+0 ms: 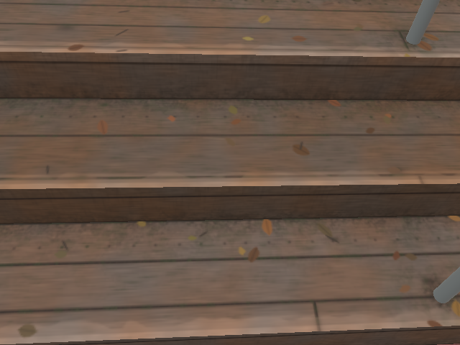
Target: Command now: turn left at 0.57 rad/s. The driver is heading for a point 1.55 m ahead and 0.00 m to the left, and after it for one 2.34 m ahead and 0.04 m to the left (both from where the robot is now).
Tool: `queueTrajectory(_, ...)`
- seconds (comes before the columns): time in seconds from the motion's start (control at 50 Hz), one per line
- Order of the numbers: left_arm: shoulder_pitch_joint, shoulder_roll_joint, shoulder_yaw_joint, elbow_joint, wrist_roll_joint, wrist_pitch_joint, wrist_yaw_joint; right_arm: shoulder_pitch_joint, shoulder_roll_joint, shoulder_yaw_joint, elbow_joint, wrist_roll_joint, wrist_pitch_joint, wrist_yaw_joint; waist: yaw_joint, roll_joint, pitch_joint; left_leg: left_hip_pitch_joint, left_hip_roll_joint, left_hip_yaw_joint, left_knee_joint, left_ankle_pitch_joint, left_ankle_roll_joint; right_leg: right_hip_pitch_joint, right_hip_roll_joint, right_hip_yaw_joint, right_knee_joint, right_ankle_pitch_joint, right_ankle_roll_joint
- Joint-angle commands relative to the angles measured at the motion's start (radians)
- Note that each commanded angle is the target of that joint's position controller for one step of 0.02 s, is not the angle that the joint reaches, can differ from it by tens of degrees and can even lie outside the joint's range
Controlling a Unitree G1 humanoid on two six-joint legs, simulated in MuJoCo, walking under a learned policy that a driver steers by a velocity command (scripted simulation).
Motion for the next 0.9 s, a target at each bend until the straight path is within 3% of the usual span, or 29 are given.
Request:
queueTrajectory(0.02, -0.042, 0.083, 0.017, -0.070, -0.004, -0.021, -0.006, -0.028, -0.187, -0.048, -0.075, -0.003, -0.003, 0.001, -0.010, 0.185, -0.132, 0.134, 0.228, -0.257, -0.055, 0.415, 0.165, 0.014, 0.021, -0.005, -0.094, -0.005, -0.004)
queueTrajectory(0.1, 0.002, 0.096, 0.022, -0.062, -0.010, -0.041, -0.019, -0.056, -0.179, -0.045, -0.090, 0.007, 0.004, 0.004, 0.005, 0.204, -0.138, 0.146, 0.208, -0.337, -0.014, 0.436, 0.144, 0.113, 0.030, -0.004, -0.287, 0.026, -0.032)
queueTrajectory(0.14, 0.072, 0.112, 0.032, -0.037, -0.008, -0.049, -0.025, -0.081, -0.158, -0.037, -0.105, 0.015, 0.010, -0.001, 0.043, 0.178, -0.141, 0.074, 0.147, -0.323, 0.036, 0.303, 0.083, 0.284, -0.006, -0.009, -0.496, 0.224, -0.066)
queueTrajectory(0.16, 0.104, 0.161, 0.043, -0.036, 0.008, -0.046, -0.019, -0.046, -0.115, -0.024, -0.109, 0.005, 0.010, 0.001, 0.028, 0.055, -0.177, -0.049, 0.084, -0.252, 0.173, 0.059, 0.034, 0.433, -0.164, 0.115, -0.505, 0.315, -0.128)
queueTrajectory(0.18, 0.075, 0.230, 0.052, -0.045, 0.028, -0.033, -0.012, 0.023, -0.073, -0.015, -0.118, -0.001, 0.000, 0.008, -0.036, -0.213, -0.147, -0.285, -0.092, -0.069, 0.356, -0.386, -0.030, 0.510, -0.366, 0.350, -0.496, 0.590, -0.282)
queueTrajectory(0.2, 0.091, 0.190, 0.046, -0.054, 0.046, -0.037, -0.016, 0.012, -0.169, -0.041, -0.119, -0.009, -0.012, 0.012, 0.001, -0.206, -0.150, -0.353, -0.029, -0.028, 0.596, -0.448, -0.077, 0.453, -0.482, 0.442, -0.524, 0.598, -0.408)
queueTrajectory(0.22, 0.051, 0.141, 0.032, -0.070, 0.039, -0.041, -0.012, 0.018, -0.223, -0.063, -0.100, 0.001, -0.010, 0.015, -0.010, -0.127, -0.127, -0.343, 0.013, -0.029, 0.696, -0.369, -0.093, 0.412, -0.430, 0.349, -0.521, 0.517, -0.388)
queueTrajectory(0.24, 0.008, 0.111, 0.025, -0.075, 0.028, -0.038, -0.007, 0.028, -0.213, -0.068, -0.082, 0.003, 0.000, 0.015, -0.025, -0.099, -0.100, -0.343, 0.029, -0.012, 0.732, -0.300, -0.110, 0.384, -0.352, 0.245, -0.514, 0.434, -0.332)
queueTrajectory(0.28, 0.020, 0.099, 0.016, -0.071, 0.008, -0.030, 0.007, 0.028, -0.153, -0.053, -0.082, 0.002, 0.016, 0.019, -0.005, -0.098, -0.080, -0.373, 0.044, 0.027, 0.770, -0.192, -0.138, 0.374, -0.286, 0.137, -0.539, 0.304, -0.296)
queueTrajectory(0.3, 0.100, 0.096, 0.004, -0.047, 0.034, -0.008, -0.006, 0.064, -0.108, -0.030, -0.044, -0.070, 0.032, 0.070, 0.014, -0.085, -0.071, -0.282, 0.019, 0.071, 0.695, -0.171, -0.116, 0.330, -0.236, 0.071, -0.557, 0.271, -0.281)
queueTrajectory(0.32, 0.123, 0.111, 0.012, -0.035, 0.041, -0.002, -0.016, 0.044, -0.086, -0.025, -0.053, -0.057, 0.035, 0.096, 0.030, -0.134, -0.060, -0.268, 0.010, 0.091, 0.635, -0.168, -0.106, 0.326, -0.215, 0.049, -0.571, 0.192, -0.273)
queueTrajectory(0.36, 0.155, 0.130, 0.019, -0.026, 0.040, -0.006, -0.028, -0.006, -0.088, -0.018, -0.058, -0.041, 0.033, 0.114, 0.063, -0.169, -0.052, -0.253, 0.010, 0.103, 0.510, -0.187, -0.090, 0.356, -0.237, 0.069, -0.600, 0.040, -0.276)
queueTrajectory(0.44, 0.174, 0.137, 0.025, -0.001, 0.046, -0.015, -0.049, -0.021, -0.065, 0.006, -0.031, -0.048, 0.012, 0.096, 0.068, -0.188, -0.026, -0.072, 0.007, 0.168, 0.205, -0.239, -0.046, 0.325, -0.254, 0.054, -0.608, -0.018, -0.265)
queueTrajectory(0.46, 0.188, 0.136, 0.025, 0.011, 0.045, -0.014, -0.053, -0.001, -0.061, 0.011, -0.016, -0.046, 0.003, 0.087, 0.059, -0.181, -0.019, -0.006, -0.001, 0.191, 0.120, -0.209, -0.030, 0.303, -0.252, 0.045, -0.591, 0.010, -0.265)
queueTrajectory(0.48, 0.183, 0.129, 0.023, 0.019, 0.034, -0.012, -0.055, 0.050, -0.042, 0.017, 0.011, -0.047, -0.008, 0.079, 0.019, -0.155, -0.013, 0.102, -0.007, 0.213, -0.013, -0.101, -0.010, 0.256, -0.238, 0.020, -0.550, 0.038, -0.255)
queueTrajectory(0.5, 0.180, 0.098, 0.013, 0.022, 0.025, -0.014, -0.054, 0.111, -0.040, 0.020, 0.043, -0.052, -0.022, 0.068, -0.019, -0.107, -0.020, 0.235, -0.020, 0.208, -0.113, -0.043, 0.005, 0.186, -0.210, -0.013, -0.472, 0.079, -0.231)
queueTrajectory(0.52, 0.162, 0.032, -0.006, 0.010, 0.030, -0.022, -0.055, 0.188, -0.072, 0.016, 0.072, -0.061, -0.039, 0.062, -0.054, 0.012, -0.056, 0.381, 0.091, 0.051, -0.166, -0.084, 0.017, 0.078, -0.150, -0.090, -0.302, 0.064, -0.191)
queueTrajectory(0.54, 0.112, -0.041, -0.033, -0.055, 0.033, -0.031, -0.060, 0.253, -0.204, -0.010, 0.071, -0.056, -0.046, 0.055, -0.077, 0.261, -0.073, 0.455, 0.352, -0.346, -0.290, -0.272, 0.094, -0.154, -0.029, -0.195, -0.079, -0.166, -0.132)
queueTrajectory(0.56, 0.064, 0.075, -0.006, -0.063, 0.049, -0.029, -0.049, 0.297, -0.251, -0.032, 0.101, -0.041, -0.047, 0.052, -0.105, 0.206, 0.016, 0.322, 0.425, -0.442, -0.313, -0.255, 0.184, -0.189, -0.049, -0.106, 0.032, -0.206, -0.137)
queueTrajectory(0.58, 0.078, 0.102, 0.005, -0.048, 0.039, -0.028, -0.055, 0.229, -0.181, -0.013, 0.094, -0.040, -0.052, 0.057, -0.056, 0.130, 0.076, 0.285, 0.375, -0.365, -0.313, -0.267, 0.189, -0.192, -0.084, -0.068, 0.096, -0.133, -0.143)
queueTrajectory(0.62, 0.139, 0.087, 0.004, -0.004, 0.025, -0.037, -0.071, 0.141, -0.100, 0.010, 0.079, -0.036, -0.064, 0.056, -0.004, 0.148, 0.087, 0.267, 0.274, -0.216, -0.344, -0.187, 0.139, -0.164, -0.106, -0.071, 0.102, -0.014, -0.143)
queueTrajectory(0.64, 0.150, 0.078, 0.001, 0.010, 0.034, -0.039, -0.076, 0.146, -0.079, 0.017, 0.088, -0.035, -0.076, 0.052, -0.001, 0.141, 0.076, 0.273, 0.249, -0.156, -0.339, -0.042, 0.136, -0.152, -0.105, -0.085, 0.120, 0.038, -0.136)
queueTrajectory(0.7, 0.128, 0.034, -0.013, 0.012, 0.046, -0.043, -0.078, 0.182, -0.079, 0.016, 0.124, -0.032, -0.097, 0.055, 0.004, 0.101, 0.025, 0.286, 0.228, -0.037, -0.291, 0.301, 0.149, -0.138, -0.093, -0.118, 0.117, 0.097, -0.111)
queueTrajectory(0.76, 0.044, 0.013, -0.026, -0.013, 0.045, -0.048, -0.077, 0.201, -0.070, 0.019, 0.152, -0.026, -0.100, 0.054, -0.014, 0.113, 0.032, 0.253, 0.220, 0.009, -0.268, 0.418, 0.150, -0.100, -0.087, -0.140, -0.026, 0.124, -0.096)
queueTrajectory(0.8, 0.073, -0.012, -0.037, 0.002, 0.041, -0.041, -0.068, 0.216, -0.065, 0.021, 0.166, -0.032, -0.097, 0.046, -0.011, 0.169, 0.001, 0.216, 0.224, 0.036, -0.223, 0.479, 0.156, 0.005, -0.065, -0.174, -0.048, 0.089, -0.115)
queueTrajectory(0.82, 0.064, -0.004, -0.037, -0.001, 0.039, -0.039, -0.063, 0.218, -0.064, 0.023, 0.171, -0.031, -0.096, 0.043, -0.010, 0.149, 0.013, 0.187, 0.230, 0.032, -0.211, 0.499, 0.153, 0.044, -0.056, -0.177, -0.084, 0.087, -0.129)
queueTrajectory(0.86, 0.111, 0.002, -0.033, 0.008, 0.038, -0.042, -0.045, 0.196, -0.084, 0.021, 0.179, -0.026, -0.099, 0.040, 0.033, 0.121, -0.006, 0.177, 0.245, 0.029, -0.108, 0.795, 0.145, 0.152, -0.008, -0.191, -0.130, 0.060, -0.167)
queueTrajectory(0.88, 0.232, 0.010, -0.024, 0.048, 0.038, -0.049, -0.034, 0.170, -0.090, 0.019, 0.178, -0.024, -0.096, 0.037, 0.096, 0.106, -0.062, 0.185, 0.243, 0.033, 0.017, 0.929, 0.143, 0.260, 0.015, -0.186, -0.177, 0.068, -0.197)
queueTrajectory(0.9, 0.385, 0.009, -0.017, 0.100, 0.036, -0.061, -0.029, 0.121, -0.100, 0.014, 0.171, -0.007, -0.092, 0.042, 0.180, 0.067, -0.101, 0.142, 0.196, 0.075, 0.207, 0.955, 0.126, 0.409, 0.023, -0.190, -0.326, 0.173, -0.213)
